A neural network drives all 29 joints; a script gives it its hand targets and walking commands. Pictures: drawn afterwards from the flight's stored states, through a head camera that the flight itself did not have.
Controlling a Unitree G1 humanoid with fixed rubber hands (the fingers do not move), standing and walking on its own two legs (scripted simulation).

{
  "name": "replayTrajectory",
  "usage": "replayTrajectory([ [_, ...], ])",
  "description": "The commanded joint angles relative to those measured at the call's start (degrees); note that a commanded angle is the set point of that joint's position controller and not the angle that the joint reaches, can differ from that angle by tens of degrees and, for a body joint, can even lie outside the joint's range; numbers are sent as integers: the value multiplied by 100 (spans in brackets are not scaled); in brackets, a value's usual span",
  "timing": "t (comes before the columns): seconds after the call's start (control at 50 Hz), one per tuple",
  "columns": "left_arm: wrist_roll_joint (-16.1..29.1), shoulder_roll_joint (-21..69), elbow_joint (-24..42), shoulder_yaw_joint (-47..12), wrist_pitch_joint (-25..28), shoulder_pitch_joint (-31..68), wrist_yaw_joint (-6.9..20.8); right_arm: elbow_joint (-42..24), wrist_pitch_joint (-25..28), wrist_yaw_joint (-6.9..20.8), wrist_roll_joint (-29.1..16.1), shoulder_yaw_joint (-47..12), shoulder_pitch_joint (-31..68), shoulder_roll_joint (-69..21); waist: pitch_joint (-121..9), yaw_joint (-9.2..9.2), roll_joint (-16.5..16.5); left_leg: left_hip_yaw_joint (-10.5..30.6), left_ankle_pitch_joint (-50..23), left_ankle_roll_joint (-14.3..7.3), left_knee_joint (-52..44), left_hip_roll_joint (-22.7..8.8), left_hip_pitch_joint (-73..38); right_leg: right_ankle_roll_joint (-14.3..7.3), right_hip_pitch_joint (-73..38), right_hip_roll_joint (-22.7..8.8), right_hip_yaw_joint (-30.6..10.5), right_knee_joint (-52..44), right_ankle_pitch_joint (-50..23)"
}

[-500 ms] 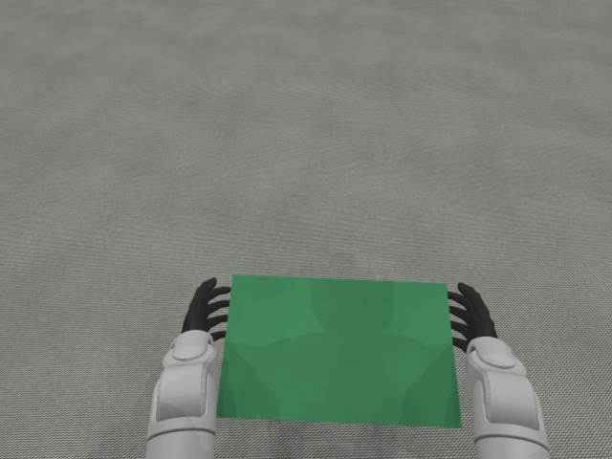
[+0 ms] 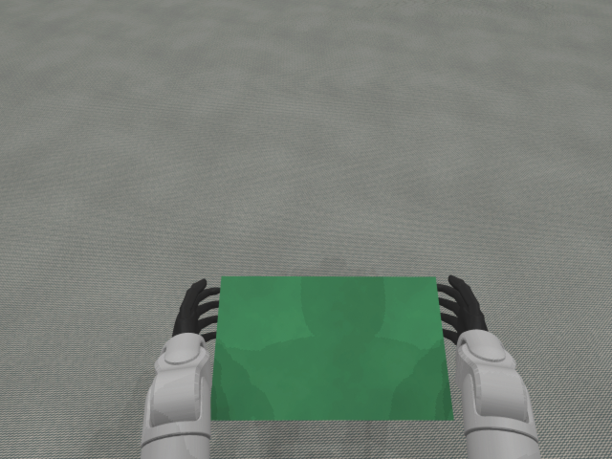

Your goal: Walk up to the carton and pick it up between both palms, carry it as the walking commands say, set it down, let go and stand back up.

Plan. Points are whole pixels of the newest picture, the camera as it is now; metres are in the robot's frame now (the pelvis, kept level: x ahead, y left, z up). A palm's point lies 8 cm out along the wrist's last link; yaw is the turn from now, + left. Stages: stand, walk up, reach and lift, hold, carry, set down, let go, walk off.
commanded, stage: carry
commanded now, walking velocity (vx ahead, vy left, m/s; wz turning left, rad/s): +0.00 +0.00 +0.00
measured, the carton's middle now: (325, 348) +0.29 -0.01 -0.07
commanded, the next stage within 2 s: none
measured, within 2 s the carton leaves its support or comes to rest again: neither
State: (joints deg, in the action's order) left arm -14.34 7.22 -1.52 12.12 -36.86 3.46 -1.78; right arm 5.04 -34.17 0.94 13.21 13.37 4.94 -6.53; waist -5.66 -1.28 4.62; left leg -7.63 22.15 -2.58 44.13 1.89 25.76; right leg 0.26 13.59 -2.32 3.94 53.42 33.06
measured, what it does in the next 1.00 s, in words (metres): walks ahead: right foot, then left foot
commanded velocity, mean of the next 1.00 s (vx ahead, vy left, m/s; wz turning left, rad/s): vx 0.00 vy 0.00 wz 0.00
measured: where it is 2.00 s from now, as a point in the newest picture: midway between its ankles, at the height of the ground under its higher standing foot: (341, 310)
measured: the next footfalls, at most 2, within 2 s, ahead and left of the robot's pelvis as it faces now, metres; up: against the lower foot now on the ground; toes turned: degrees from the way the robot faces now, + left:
right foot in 0.16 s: +0.09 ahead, -0.10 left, +0.00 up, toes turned -3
left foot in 0.44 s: +0.23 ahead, +0.06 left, +0.00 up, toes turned +6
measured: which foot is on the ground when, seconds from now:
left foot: down 0.00-0.18, up 0.20-0.42, down 0.44-0.68, up 0.70-0.88, down 0.90-1.00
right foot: up 0.00-0.14, down 0.16-0.46, up 0.48-0.64, down 0.66-0.96, up 0.98-1.00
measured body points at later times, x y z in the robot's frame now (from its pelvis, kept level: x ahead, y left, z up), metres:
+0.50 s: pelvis +0.22 -0.04 +0.00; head +0.22 -0.03 +0.45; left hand +0.49 +0.14 +0.02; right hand +0.50 -0.23 +0.02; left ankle +0.20 +0.06 -0.70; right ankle +0.07 -0.11 -0.67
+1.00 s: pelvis +0.42 -0.07 +0.01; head +0.42 -0.06 +0.46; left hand +0.69 +0.11 +0.03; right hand +0.70 -0.26 +0.03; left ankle +0.38 +0.04 -0.70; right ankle +0.31 -0.15 -0.68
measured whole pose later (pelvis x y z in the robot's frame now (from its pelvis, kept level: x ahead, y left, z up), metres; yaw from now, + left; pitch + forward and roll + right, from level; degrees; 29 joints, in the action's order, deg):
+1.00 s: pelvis +0.42 -0.07 +0.01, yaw +1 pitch +6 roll +1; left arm -13.6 7.2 0.9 11.7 -38.0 2.0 -1.8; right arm 5.5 -34.3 1.7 12.6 13.4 5.8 -5.9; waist -6.4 -1.9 2.6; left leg -5.2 24.4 -1.4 41.2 -0.4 22.0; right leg -0.6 20.1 0.0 4.0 51.6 30.7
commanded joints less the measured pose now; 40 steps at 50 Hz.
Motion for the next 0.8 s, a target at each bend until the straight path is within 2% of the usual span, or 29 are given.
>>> replayTrajectory([
  [0.0,1713,4179,1164,-4124,143,3094,1548,-505,157,1173,-977,-3453,2091,-3816,-1630,-307,-1563,2485,-9430,-1568,-966,-2110,-4049,-146,3467,254,-767,1682,1337],
  [0.02,1721,4197,1121,-4036,131,3146,1562,-544,132,1177,-987,-3491,2333,-3849,-1328,-230,-1066,2277,-8791,-1348,-1057,-2001,-3676,-163,3408,136,-643,869,1193],
  [0.06,1593,4060,1025,-3881,98,2921,1584,-759,181,1177,-1107,-3616,2597,-3948,-1233,-87,-1185,1535,-7736,-832,-990,-1694,-2696,-112,2119,28,-298,-1014,145],
  [0.08,1464,4022,858,-3811,112,2765,1586,-894,238,1190,-1163,-3726,2591,-3891,-1435,-33,-1137,985,-6741,-525,-789,-1469,-2116,-43,964,47,-259,-2118,-1129],
  [0.1,1340,4064,663,-3776,134,2703,1594,-1057,294,1185,-1216,-3858,2724,-3773,-1769,26,-835,612,-5833,-242,-157,-1208,-1541,-68,-150,4,-439,-2749,-3000],
  [0.12,1297,4056,510,-3708,139,2496,1602,-1282,320,1156,-1246,-4014,2918,-3687,-2088,66,193,351,-3261,164,1196,-779,-244,-467,-1568,-773,-1510,-2394,-7383],
  [0.14,1409,4078,433,-3575,156,2564,1600,-1337,300,1160,-1309,-4048,2928,-3724,-2219,-49,1325,282,979,344,1845,-96,504,-968,-2424,-1518,-2177,-2252,-11018],
  [0.16,1464,4161,290,-3495,178,2273,1556,-1636,229,1208,-1530,-4220,3162,-3660,-2120,10,1291,530,1464,263,1978,72,442,-1176,-2167,-1681,-2301,-2290,-11376],
  [0.18,1318,4149,351,-3413,227,2538,1539,-1679,262,1299,-1667,-4328,3299,-3683,-1964,60,1306,624,1613,227,1912,98,1105,-1314,-2533,-1609,-2174,-2230,-11081],
  [0.24,1212,4057,674,-3421,349,2955,1478,-1293,336,1354,-1667,-4065,3447,-3800,-1367,52,598,491,1359,250,1285,-125,1865,-1087,-2683,-1288,-1760,-2199,-9978],
  [0.28,1230,4143,648,-3634,374,2952,1444,-962,318,1376,-1558,-3924,3067,-3841,-1359,119,510,327,731,213,510,-95,1827,-948,-2844,-1177,-1499,-2069,-9666],
  [0.34,1360,4133,933,-3819,347,2521,1429,-913,288,1392,-1478,-3778,2448,-3748,-1819,108,540,65,-185,156,-498,87,951,-622,-2896,-1050,-989,-1729,-10227],
  [0.36,1367,4120,986,-3818,311,2464,1433,-908,266,1392,-1437,-3737,2267,-3749,-2041,14,488,35,-874,137,-1051,113,221,-433,-2574,-993,-784,-1435,-10413],
  [0.38,1348,4137,946,-3828,276,2487,1447,-790,253,1397,-1315,-3672,2096,-3758,-2399,-130,192,178,-2216,40,-1385,-41,-853,-192,-1951,-938,-598,-840,-9764],
  [0.4,1327,4152,1015,-3887,253,2605,1470,-622,254,1387,-1151,-3556,1892,-3711,-2869,-241,-638,998,-5300,-465,-886,-797,-2493,114,-515,-722,-392,274,-7542],
  [0.42,1385,4086,1223,-3995,259,2822,1482,-576,277,1347,-1048,-3473,1749,-3574,-2930,-337,-1827,2070,-9668,-1313,-513,-1798,-3827,455,1225,21,-102,1666,-3681],
  [0.44,1467,4125,1295,-4076,264,3126,1514,-343,299,1283,-934,-3308,1815,-3600,-2673,-294,-2857,2718,-10969,-1912,-598,-2259,-4583,349,2588,512,-280,2074,502],
  [0.46,1605,4055,1359,-4145,204,3020,1540,-241,261,1222,-934,-3292,1711,-3640,-2206,-321,-2679,2870,-10776,-1925,-675,-2315,-4736,50,3386,396,-703,1961,1327],
  [0.48,1695,4036,1299,-4159,175,3190,1531,-246,193,1188,-891,-3298,1839,-3688,-1725,-341,-2009,2644,-10192,-1643,-853,-2186,-4427,-143,3658,315,-735,1709,1533],
  [0.5,1729,4077,1267,-4143,154,3238,1532,-311,141,1180,-936,-3396,2055,-3784,-1353,-290,-1342,2337,-9521,-1429,-997,-2053,-3991,-164,3632,270,-624,1249,1387],
  [0.52,1725,4078,1138,-4066,140,3163,1556,-466,132,1177,-966,-3474,2338,-3795,-1178,-176,-995,2077,-8949,-1202,-1059,-1921,-3644,-187,3428,125,-444,468,920],
  [0.56,1587,3989,954,-3900,90,2799,1577,-828,192,1192,-1135,-3653,2596,-3813,-1208,-64,-1063,1208,-7592,-655,-1033,-1545,-2517,-120,1773,110,-74,-1252,-462],
  [0.58,1441,4013,777,-3828,82,2748,1583,-963,242,1209,-1171,-3728,2614,-3714,-1423,-35,-1026,764,-6773,-391,-827,-1358,-1996,-66,681,132,-38,-2153,-2027],
  [0.6,1350,4062,575,-3785,83,2695,1593,-1143,286,1192,-1206,-3839,2805,-3590,-1760,0,-771,545,-5881,-129,-111,-1145,-1391,-200,-355,-12,-410,-2422,-3754],
  [0.62,1296,4021,459,-3694,96,2431,1596,-1330,300,1167,-1222,-3962,2942,-3522,-2136,57,252,299,-3372,258,1325,-714,-229,-726,-1667,-870,-1469,-2114,-8092],
  [0.64,1369,4039,349,-3542,110,2469,1590,-1319,271,1175,-1245,-3981,2879,-3538,-2243,-43,1347,301,981,396,2011,-47,331,-1277,-2296,-1594,-2160,-2228,-11155],
  [0.68,1294,4116,319,-3420,163,2457,1532,-1603,211,1340,-1642,-4229,3281,-3561,-1931,57,1348,664,1728,268,1763,29,1006,-1381,-2357,-1621,-2156,-2249,-10722],
  [0.74,1203,4073,554,-3411,288,3038,1497,-1083,302,1422,-1627,-3882,3487,-3714,-1439,60,641,528,1333,321,679,-193,1406,-1101,-2371,-1274,-1560,-2191,-9537],
  [0.78,1312,4186,708,-3689,319,2921,1481,-828,279,1455,-1584,-3808,3020,-3815,-1643,101,635,369,617,310,-139,-106,1074,-985,-2518,-1201,-1256,-1987,-9357],
])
